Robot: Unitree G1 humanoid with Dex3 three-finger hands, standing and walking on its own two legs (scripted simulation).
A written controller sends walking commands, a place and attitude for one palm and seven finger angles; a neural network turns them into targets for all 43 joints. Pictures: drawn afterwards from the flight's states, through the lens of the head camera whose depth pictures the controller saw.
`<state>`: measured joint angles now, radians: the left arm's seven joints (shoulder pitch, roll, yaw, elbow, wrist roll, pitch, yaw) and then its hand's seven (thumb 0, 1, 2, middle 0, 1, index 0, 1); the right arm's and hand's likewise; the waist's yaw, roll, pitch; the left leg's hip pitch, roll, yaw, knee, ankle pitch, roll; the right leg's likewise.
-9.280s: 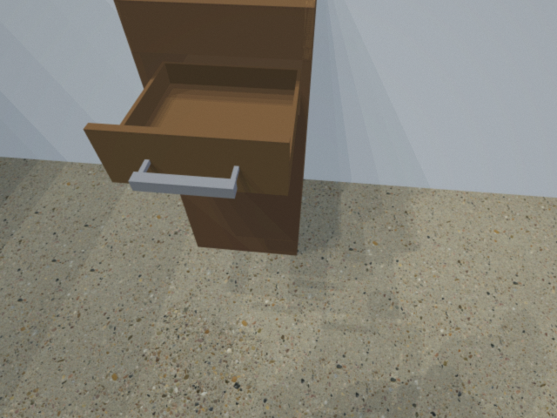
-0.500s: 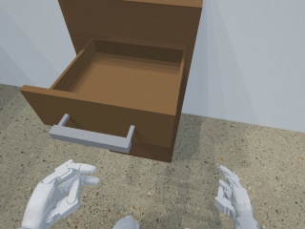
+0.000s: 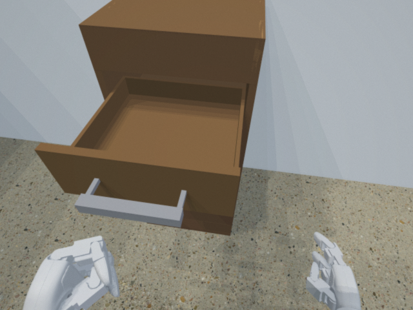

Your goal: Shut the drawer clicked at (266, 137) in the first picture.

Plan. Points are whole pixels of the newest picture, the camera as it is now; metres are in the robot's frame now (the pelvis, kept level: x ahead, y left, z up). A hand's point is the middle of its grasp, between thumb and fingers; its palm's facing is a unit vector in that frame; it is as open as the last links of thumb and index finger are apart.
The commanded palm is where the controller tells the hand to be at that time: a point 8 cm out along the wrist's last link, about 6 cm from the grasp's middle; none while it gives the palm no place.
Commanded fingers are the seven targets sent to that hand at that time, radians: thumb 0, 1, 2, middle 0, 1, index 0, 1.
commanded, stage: raise the hand and make a fist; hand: left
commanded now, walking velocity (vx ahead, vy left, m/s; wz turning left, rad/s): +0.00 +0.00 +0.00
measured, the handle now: (134, 199) +0.31 +0.17 +0.06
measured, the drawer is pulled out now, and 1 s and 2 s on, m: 0.30 0.30 0.30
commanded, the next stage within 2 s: bring the fist close to the handle in 0.76 s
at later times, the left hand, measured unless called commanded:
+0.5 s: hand (104, 275) +0.14 +0.14 +0.16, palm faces -0.05 -0.99 -0.10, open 3.2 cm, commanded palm +0.08 +0.19 +0.17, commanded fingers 0.00 0.90 0.90 -1.40 -1.60 -1.40 -1.60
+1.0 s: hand (101, 282) +0.13 +0.15 +0.15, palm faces -0.02 -0.99 -0.10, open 3.3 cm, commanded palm +0.09 +0.20 +0.15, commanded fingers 0.00 0.90 0.90 -1.40 -1.60 -1.40 -1.60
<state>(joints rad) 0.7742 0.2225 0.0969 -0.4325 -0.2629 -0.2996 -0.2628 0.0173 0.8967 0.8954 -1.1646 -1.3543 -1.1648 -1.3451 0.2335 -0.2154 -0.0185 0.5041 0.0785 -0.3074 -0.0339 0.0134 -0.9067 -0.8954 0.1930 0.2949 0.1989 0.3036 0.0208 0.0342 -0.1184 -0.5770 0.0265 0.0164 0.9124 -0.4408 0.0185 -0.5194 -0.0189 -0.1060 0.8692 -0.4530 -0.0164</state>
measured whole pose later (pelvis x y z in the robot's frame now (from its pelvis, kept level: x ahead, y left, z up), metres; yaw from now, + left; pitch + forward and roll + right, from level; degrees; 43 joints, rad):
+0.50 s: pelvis +0.01 +0.00 +0.02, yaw +0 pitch +2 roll -1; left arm 0.80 0.23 0.07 -0.67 -0.23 -0.07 -0.22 0.02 0.90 0.90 -1.39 -1.60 -1.39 -1.59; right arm 0.25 -0.21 0.06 0.49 0.09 -0.32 -0.02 0.01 -0.90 -0.89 0.20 0.30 0.20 0.30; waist 0.05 0.06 -0.11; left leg -0.42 0.02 0.02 0.80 -0.41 0.02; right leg -0.36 -0.02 -0.10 0.76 -0.42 -0.01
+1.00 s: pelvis +0.00 -0.02 +0.02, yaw +1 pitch +1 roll -1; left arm 0.74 0.24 0.16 -0.48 -0.31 -0.16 -0.30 0.02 0.89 0.90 -1.40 -1.60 -1.40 -1.60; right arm 0.23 -0.23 0.03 0.57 0.09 -0.43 -0.06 0.01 -0.90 -0.90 0.20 0.30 0.20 0.30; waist 0.06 0.07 -0.09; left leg -0.39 0.04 -0.01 0.75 -0.38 -0.01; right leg -0.32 0.01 -0.13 0.70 -0.40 -0.05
